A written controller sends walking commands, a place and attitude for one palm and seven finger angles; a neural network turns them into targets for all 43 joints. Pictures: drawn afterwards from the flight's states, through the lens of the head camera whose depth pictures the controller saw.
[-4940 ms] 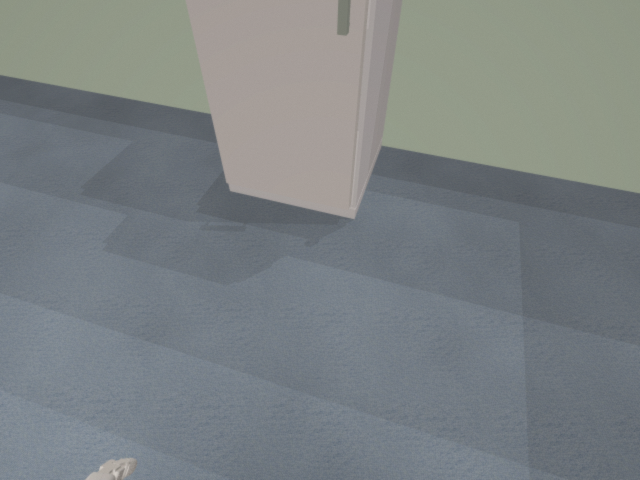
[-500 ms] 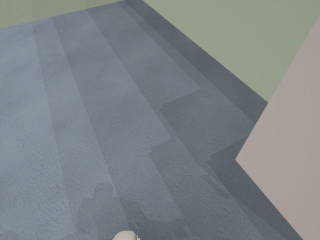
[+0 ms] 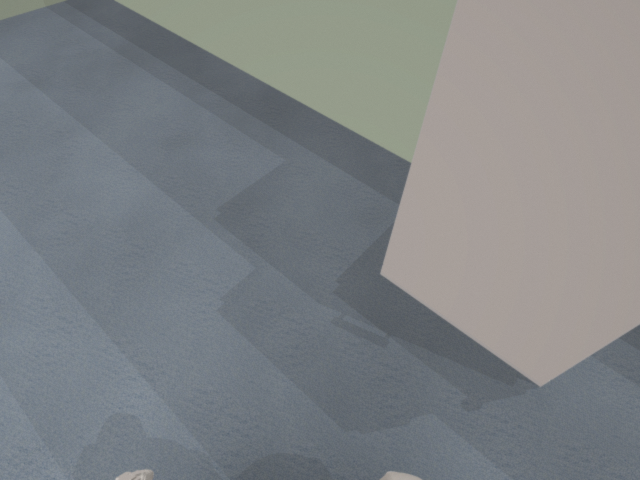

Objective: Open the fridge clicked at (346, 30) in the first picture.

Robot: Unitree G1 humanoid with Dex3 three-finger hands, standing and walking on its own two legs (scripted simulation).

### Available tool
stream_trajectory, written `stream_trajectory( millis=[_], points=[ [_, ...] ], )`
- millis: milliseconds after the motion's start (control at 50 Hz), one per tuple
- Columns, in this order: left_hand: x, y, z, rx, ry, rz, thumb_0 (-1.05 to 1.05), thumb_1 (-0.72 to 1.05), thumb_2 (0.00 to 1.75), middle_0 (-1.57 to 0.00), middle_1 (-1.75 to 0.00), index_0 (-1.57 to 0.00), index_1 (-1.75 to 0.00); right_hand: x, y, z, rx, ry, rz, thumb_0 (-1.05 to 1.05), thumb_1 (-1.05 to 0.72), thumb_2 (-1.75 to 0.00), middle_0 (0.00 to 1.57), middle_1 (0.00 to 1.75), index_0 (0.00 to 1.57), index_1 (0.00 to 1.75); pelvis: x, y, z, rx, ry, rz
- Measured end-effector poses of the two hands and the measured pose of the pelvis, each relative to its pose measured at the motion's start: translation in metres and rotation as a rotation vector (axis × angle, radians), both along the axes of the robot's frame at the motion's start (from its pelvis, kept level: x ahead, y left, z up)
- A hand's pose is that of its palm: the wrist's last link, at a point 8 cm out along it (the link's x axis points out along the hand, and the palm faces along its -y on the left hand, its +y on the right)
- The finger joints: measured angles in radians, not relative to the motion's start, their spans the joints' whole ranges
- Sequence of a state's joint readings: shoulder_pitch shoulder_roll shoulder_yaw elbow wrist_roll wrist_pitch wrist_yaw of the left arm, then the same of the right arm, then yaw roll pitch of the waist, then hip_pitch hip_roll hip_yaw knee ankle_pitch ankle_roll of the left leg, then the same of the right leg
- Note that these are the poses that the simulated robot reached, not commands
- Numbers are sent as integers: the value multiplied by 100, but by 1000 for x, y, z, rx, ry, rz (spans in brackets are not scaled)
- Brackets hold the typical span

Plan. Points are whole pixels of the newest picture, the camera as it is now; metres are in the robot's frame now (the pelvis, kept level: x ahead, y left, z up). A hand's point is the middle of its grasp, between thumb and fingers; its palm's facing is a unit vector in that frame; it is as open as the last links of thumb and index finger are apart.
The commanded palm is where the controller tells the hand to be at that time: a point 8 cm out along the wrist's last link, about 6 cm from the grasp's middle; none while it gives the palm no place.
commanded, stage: turn to face it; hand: right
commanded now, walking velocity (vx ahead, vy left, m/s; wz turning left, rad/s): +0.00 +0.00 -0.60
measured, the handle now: out of the picture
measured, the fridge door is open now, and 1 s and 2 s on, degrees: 0 0 0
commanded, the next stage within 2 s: take the last steps up to it in 0.98 s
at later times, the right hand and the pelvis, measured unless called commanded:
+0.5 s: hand out of the picture +0.05 -0.24 -0.15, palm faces +0.29 +0.91 -0.30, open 7.4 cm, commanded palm none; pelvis -0.01 +0.00 -0.01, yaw -17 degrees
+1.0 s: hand out of the picture -0.13 -0.23 -0.18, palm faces +0.54 +0.80 -0.24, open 7.4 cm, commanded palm none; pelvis -0.04 -0.03 +0.00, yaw -31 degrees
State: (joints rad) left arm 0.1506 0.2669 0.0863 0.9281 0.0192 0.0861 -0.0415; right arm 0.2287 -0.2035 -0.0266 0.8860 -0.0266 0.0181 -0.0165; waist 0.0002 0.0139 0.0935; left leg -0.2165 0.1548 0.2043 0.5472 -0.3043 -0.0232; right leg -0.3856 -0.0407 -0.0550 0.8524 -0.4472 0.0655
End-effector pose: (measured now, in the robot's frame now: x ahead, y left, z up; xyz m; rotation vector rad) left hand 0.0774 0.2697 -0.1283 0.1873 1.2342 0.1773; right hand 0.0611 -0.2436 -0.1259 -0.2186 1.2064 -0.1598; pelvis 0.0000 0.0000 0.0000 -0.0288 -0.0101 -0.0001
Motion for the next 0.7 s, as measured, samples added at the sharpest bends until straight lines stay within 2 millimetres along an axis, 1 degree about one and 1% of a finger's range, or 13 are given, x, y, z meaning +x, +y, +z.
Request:
stream_trajectory(
  millis=[40, 80, 100, 140, 200, 280, 380, 440, 480, 520, 600, 700],
  points=[
    [16, -12, 2, 13, -18, -49, 1, 91, 90, -20, -30, -20, -30, -18, -14, -8, 3, 29, -44, 1, -90, -90, 20, 30, 20, 30, -1, -8, -4, 7, 5, -30],
    [33, -24, 1, 30, -52, -98, 1, 91, 90, -20, -30, -20, -30, -35, -31, -20, 7, 55, -92, 1, -90, -90, 20, 30, 20, 30, -1, -18, -12, 22, 12, -59],
    [39, -30, 1, 36, -68, -117, 1, 91, 90, -20, -30, -20, -30, -43, -39, -25, 5, 71, -115, 1, -90, -90, 20, 30, 20, 30, -2, -21, -14, 17, 13, -71],
    [47, -41, 6, 40, -92, -148, 1, 91, 90, -20, -30, -20, -30, -55, -52, -27, -6, 105, -149, 1, -90, -90, 20, 30, 20, 30, -5, -25, -13, 20, 10, -84],
    [49, -52, 12, 44, -95, -178, 1, 91, 90, -20, -30, -20, -30, -61, -63, -19, -14, 105, -189, 1, -90, -90, 20, 30, 20, 30, -7, -29, -7, 37, 9, -117],
    [49, -61, 12, 29, -71, -210, 1, 91, 90, -20, -30, -20, -30, -56, -67, -7, -23, 48, -216, 1, -91, -90, 20, 30, 19, 30, -8, -30, -1, 42, 8, -159],
    [46, -60, 3, -2, -41, -238, 1, 90, 90, -21, -30, -20, -30, -41, -60, 4, -40, -29, -237, 1, -91, -90, 20, 30, 19, 30, -8, -21, 0, 37, 7, -217],
    [47, -52, -7, -21, -21, -253, 1, 90, 90, -21, -30, -21, -30, -33, -48, 10, -52, -79, -250, 1, -91, -90, 20, 30, 19, 30, -8, -11, -3, 31, 8, -257],
    [50, -45, -17, -35, -15, -263, 1, 90, 90, -21, -30, -21, -30, -32, -39, 11, -68, -117, -259, 1, -90, -90, 20, 30, 20, 30, -6, -3, -9, 22, 10, -282],
    [54, -40, -21, -39, -5, -279, 1, 90, 90, -21, -30, -20, -30, -36, -30, 15, -76, -133, -271, 1, -90, -90, 20, 30, 20, 30, -8, 2, -9, 24, -1, -314],
    [63, -37, -17, -40, 12, -325, 1, 91, 90, -20, -30, -20, -30, -57, -15, 21, -67, -121, -325, 1, -90, -90, 20, 30, 20, 30, -8, 6, -3, 11, -15, -371],
    [75, -45, -9, -30, 23, -388, 1, 91, 90, -20, -30, -20, -30, -89, -4, 15, -38, -75, -392, 1, -90, -90, 20, 30, 20, 30, -10, 6, 2, -2, -17, -429]
  ],
)
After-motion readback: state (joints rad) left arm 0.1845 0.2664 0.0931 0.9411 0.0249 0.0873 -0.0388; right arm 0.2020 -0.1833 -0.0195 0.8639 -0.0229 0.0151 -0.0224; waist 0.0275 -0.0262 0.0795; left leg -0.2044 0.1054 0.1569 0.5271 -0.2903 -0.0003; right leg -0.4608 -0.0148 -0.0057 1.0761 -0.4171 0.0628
